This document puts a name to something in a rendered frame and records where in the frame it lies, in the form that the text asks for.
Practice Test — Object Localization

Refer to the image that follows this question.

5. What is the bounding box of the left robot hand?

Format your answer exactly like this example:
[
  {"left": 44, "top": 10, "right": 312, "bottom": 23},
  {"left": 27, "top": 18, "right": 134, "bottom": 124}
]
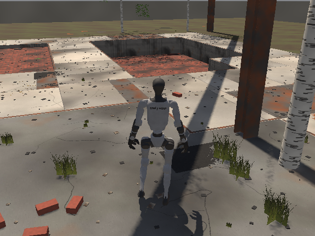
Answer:
[{"left": 128, "top": 138, "right": 139, "bottom": 149}]

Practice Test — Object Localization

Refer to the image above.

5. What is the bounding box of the right robot hand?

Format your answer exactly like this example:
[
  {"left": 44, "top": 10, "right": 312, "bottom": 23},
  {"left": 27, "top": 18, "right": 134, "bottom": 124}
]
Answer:
[{"left": 177, "top": 141, "right": 189, "bottom": 154}]

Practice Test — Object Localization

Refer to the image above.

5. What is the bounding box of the right robot forearm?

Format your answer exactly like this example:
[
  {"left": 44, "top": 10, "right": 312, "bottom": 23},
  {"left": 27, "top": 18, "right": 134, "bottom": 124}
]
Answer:
[{"left": 177, "top": 120, "right": 187, "bottom": 143}]

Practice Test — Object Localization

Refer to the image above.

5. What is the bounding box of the robot right upper arm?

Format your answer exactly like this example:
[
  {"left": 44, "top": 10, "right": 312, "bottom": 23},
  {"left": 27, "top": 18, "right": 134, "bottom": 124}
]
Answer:
[{"left": 169, "top": 100, "right": 182, "bottom": 127}]

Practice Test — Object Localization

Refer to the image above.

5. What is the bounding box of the left robot forearm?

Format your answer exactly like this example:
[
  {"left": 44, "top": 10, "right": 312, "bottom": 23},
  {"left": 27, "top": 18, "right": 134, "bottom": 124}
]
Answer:
[{"left": 129, "top": 119, "right": 139, "bottom": 140}]

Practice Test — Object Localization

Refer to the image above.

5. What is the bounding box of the robot torso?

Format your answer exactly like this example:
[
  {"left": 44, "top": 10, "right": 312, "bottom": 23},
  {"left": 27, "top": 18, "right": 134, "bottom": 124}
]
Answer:
[{"left": 147, "top": 97, "right": 170, "bottom": 148}]

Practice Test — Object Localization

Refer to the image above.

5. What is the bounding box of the robot left upper arm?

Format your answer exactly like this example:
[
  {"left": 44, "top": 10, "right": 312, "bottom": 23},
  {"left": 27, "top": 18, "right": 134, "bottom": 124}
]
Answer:
[{"left": 135, "top": 99, "right": 148, "bottom": 126}]

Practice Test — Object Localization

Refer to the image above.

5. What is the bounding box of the right robot foot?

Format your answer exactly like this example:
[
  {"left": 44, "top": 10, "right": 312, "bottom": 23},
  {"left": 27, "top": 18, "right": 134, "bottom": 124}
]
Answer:
[{"left": 162, "top": 193, "right": 170, "bottom": 206}]

